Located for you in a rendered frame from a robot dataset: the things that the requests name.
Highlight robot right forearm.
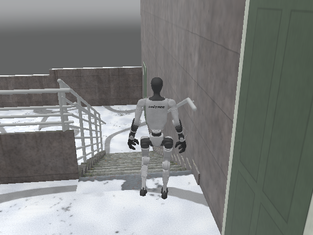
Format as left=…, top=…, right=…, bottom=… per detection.
left=175, top=119, right=185, bottom=142

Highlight right robot hand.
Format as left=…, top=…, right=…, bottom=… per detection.
left=175, top=141, right=186, bottom=153

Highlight robot left forearm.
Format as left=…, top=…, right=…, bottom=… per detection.
left=129, top=119, right=138, bottom=140

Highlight robot thigh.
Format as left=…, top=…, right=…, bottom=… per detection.
left=162, top=136, right=173, bottom=170
left=140, top=136, right=150, bottom=165

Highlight robot left thigh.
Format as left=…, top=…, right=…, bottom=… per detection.
left=140, top=136, right=150, bottom=165

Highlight robot right thigh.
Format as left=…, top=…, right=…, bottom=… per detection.
left=162, top=136, right=173, bottom=170

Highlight right robot upper arm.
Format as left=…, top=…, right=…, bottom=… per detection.
left=167, top=99, right=180, bottom=126

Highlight left robot upper arm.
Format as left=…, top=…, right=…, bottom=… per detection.
left=133, top=98, right=147, bottom=126

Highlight left robot hand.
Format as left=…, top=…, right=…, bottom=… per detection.
left=128, top=139, right=139, bottom=150

